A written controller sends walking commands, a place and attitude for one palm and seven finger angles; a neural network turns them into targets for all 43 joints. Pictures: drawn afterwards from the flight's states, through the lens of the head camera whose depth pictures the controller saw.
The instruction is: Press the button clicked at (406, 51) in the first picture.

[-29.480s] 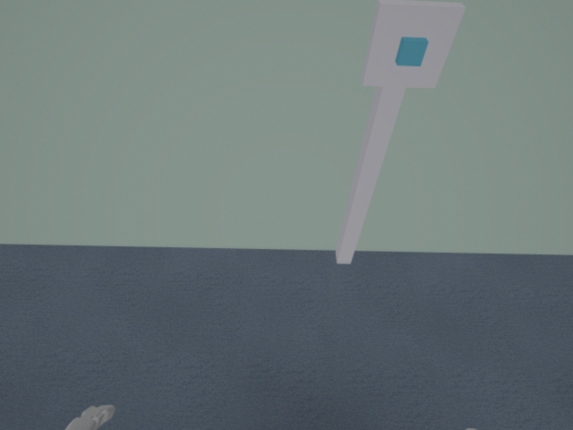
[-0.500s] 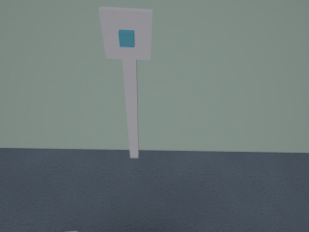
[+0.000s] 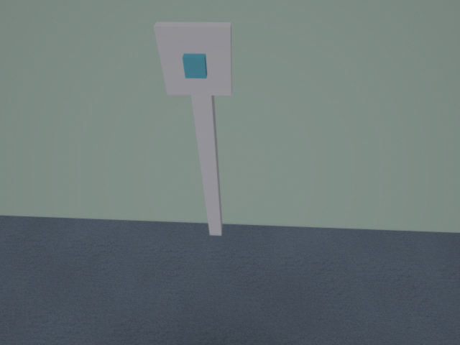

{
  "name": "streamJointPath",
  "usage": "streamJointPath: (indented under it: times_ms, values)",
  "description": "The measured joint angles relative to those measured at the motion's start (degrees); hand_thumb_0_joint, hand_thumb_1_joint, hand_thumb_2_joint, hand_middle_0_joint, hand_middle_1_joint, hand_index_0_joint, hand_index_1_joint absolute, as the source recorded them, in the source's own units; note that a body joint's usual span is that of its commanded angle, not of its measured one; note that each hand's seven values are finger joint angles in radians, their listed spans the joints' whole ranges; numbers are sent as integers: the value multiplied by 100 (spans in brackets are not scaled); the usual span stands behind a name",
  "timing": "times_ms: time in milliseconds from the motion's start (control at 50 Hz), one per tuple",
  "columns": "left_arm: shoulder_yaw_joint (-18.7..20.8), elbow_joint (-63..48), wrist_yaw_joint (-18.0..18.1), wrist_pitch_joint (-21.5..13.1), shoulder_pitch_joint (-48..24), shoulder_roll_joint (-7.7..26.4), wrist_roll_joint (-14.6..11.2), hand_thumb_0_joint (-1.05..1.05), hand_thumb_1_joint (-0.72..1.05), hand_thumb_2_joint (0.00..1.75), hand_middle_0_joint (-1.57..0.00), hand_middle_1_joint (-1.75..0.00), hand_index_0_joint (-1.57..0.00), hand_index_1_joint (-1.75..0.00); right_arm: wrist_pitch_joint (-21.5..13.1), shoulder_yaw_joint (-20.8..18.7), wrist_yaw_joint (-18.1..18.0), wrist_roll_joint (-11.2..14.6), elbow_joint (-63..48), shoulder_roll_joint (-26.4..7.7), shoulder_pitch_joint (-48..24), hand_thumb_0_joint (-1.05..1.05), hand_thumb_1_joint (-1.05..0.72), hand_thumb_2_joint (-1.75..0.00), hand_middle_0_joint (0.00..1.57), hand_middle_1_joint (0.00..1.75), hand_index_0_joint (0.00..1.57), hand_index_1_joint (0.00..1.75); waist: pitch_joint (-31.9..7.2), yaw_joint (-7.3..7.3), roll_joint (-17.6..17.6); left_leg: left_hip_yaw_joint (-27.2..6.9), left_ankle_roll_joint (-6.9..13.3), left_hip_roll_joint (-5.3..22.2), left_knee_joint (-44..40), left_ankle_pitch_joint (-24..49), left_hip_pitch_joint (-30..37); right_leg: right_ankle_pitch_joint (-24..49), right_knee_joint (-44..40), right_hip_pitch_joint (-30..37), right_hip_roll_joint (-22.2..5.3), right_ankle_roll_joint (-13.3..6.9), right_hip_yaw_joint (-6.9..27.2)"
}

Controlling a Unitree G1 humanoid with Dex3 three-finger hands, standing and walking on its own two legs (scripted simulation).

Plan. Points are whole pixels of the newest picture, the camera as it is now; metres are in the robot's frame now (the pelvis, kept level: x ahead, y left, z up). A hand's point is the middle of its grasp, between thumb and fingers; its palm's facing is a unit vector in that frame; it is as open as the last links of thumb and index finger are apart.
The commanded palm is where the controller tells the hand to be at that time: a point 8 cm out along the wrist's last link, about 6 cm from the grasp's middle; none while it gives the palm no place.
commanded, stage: let the arm hang, fingers relaxed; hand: left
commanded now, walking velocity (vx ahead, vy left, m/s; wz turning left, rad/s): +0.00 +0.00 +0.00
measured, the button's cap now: (195, 65) +0.72 +0.13 +0.14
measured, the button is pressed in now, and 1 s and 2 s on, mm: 0 0 0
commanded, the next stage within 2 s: stand and wait in 0.32 s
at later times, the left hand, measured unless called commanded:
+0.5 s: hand out of the picture +0.02 +0.17 -0.17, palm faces +0.02 -0.98 -0.22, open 7.4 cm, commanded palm none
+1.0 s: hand out of the picture +0.04 +0.18 -0.17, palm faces +0.00 -0.97 -0.24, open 7.4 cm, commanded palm none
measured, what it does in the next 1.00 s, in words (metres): stands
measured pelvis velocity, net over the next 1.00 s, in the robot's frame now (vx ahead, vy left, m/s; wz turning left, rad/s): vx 0.02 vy -0.01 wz -0.02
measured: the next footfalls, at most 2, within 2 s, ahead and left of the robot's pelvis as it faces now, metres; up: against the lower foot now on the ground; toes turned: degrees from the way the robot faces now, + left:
none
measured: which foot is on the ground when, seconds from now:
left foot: down 0.00-1.00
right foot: down 0.00-1.00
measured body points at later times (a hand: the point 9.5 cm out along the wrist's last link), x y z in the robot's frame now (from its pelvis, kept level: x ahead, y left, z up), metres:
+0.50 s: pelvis +0.01 -0.01 +0.00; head +0.03 -0.02 +0.45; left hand +0.02 +0.22 -0.16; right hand +0.00 -0.24 -0.16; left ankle +0.06 +0.11 -0.74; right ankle -0.03 -0.09 -0.74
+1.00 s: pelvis +0.02 -0.01 +0.00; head +0.03 -0.02 +0.45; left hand +0.04 +0.23 -0.15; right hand +0.04 -0.26 -0.16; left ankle +0.06 +0.11 -0.74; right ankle -0.03 -0.09 -0.74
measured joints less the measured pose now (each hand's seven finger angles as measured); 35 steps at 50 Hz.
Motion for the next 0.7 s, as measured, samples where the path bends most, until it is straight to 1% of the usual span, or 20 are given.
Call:
streamJointPath:
  times_ms: [120, 240, 440, 700]
  values:
    - [-2, -50, 26, -41, -198, -153, 2, 0, 90, 90, -22, -32, -21, -33, -14, -10, 16, -6, 99, 17, -15, 1, -93, -90, 20, 30, 20, 30, -47, -50, -67, 12, -33, 24, -33, -35, 88, -18, -47, 88, 22, -24, 18]
    - [10, -57, 43, -41, -286, -259, 0, 0, 91, 90, -21, -31, -20, -31, -23, -7, -8, -8, 185, 63, 60, 0, -92, -90, 20, 30, 20, 30, 17, -77, -152, 12, -65, 60, -28, -71, 110, -21, -89, 126, 57, -55, 25]
    - [61, 45, 51, -26, -134, -233, -16, 0, 91, 90, -20, -30, -20, -30, -17, -22, -39, 6, 272, 114, 195, 0, -91, -90, 20, 30, 20, 30, 136, -71, -145, 8, -93, 95, -25, -120, 141, -18, -171, 192, 94, -86, 30]
    - [75, 109, 62, -26, -42, -146, -15, 0, 90, 90, -20, -30, -20, -30, -19, -42, -43, 16, 229, 31, 40, 0, -91, -90, 20, 30, 20, 30, 161, -31, -102, 34, -101, 115, -43, -152, 194, -18, -223, 251, 111, -97, 60]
